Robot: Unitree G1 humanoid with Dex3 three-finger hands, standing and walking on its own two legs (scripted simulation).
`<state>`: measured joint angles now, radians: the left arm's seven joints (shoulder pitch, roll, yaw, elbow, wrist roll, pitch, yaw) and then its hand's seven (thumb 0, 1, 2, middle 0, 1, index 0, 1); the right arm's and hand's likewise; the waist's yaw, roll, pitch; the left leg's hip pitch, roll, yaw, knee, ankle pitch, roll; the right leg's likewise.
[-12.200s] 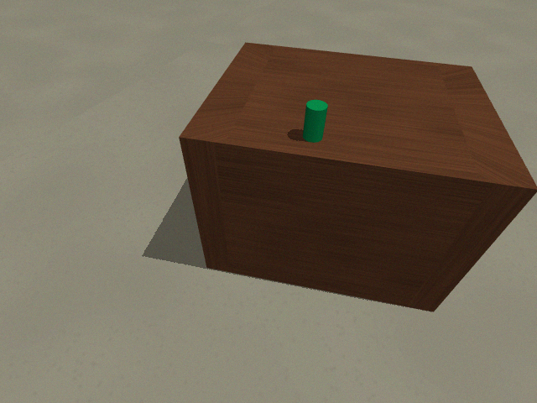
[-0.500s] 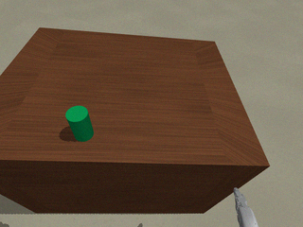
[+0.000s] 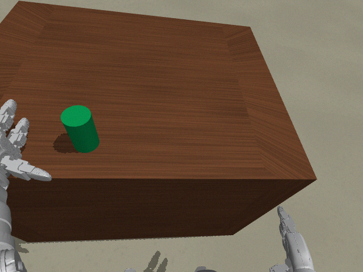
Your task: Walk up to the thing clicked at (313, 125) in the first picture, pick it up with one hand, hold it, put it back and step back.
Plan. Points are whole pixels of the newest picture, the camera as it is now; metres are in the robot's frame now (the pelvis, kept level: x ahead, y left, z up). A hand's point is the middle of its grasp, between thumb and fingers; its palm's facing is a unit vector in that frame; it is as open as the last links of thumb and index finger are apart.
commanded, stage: close in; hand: left
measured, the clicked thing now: (81, 130) +0.45 +0.20 +0.03
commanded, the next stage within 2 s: rest palm in 0.50 s
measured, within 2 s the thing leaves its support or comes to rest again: leaves its support in 1.88 s
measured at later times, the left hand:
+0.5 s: hand (69, 141) +0.42 +0.22 +0.03, palm faces +0.15 -0.99 +0.02, open 17.2 cm
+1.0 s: hand (79, 126) +0.45 +0.20 +0.04, palm faces +0.17 -0.98 +0.01, open 16.0 cm
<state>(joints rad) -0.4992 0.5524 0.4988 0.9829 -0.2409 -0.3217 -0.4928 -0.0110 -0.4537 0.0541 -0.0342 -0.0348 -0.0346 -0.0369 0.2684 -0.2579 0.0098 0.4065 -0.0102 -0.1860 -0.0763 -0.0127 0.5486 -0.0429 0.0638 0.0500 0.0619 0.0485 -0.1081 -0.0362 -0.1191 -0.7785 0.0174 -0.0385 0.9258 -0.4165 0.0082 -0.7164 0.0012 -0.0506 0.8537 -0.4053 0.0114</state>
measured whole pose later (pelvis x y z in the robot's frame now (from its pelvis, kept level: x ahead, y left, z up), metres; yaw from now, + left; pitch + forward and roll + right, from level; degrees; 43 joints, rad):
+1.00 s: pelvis +0.00 -0.01 -0.02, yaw -1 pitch +17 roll -2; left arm -0.61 0.40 0.40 0.94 -0.13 -0.40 -0.11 -0.01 -0.56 0.10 -0.37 -0.23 -0.39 -0.22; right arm 0.39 -0.24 -0.05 0.08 -0.02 0.01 0.01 -0.01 0.50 -0.05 0.06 0.05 0.06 0.05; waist -0.13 -0.01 -0.13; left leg -0.88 0.03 -0.02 1.04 -0.47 0.00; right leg -0.84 0.01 -0.03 1.00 -0.46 0.00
